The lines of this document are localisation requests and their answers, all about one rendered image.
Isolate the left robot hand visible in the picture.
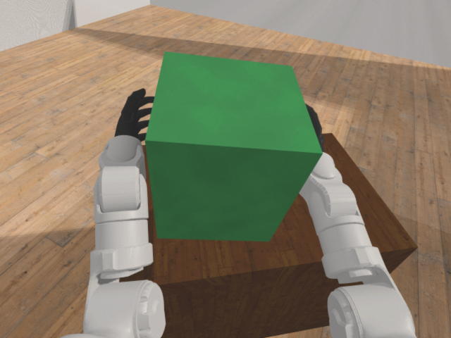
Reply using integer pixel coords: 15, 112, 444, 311
114, 88, 154, 142

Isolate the pedestal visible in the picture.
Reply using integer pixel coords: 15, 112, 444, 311
119, 133, 418, 338

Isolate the right robot forearm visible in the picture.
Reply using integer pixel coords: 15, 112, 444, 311
299, 152, 415, 333

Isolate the robot left upper arm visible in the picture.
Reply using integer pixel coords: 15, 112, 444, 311
60, 280, 166, 338

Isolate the robot right upper arm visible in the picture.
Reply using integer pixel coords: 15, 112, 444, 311
328, 282, 417, 338

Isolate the left robot forearm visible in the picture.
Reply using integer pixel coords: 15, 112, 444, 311
83, 135, 153, 333

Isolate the carton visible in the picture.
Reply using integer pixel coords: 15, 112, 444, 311
145, 51, 323, 242

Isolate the right robot hand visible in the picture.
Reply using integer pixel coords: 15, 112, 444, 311
306, 104, 325, 153

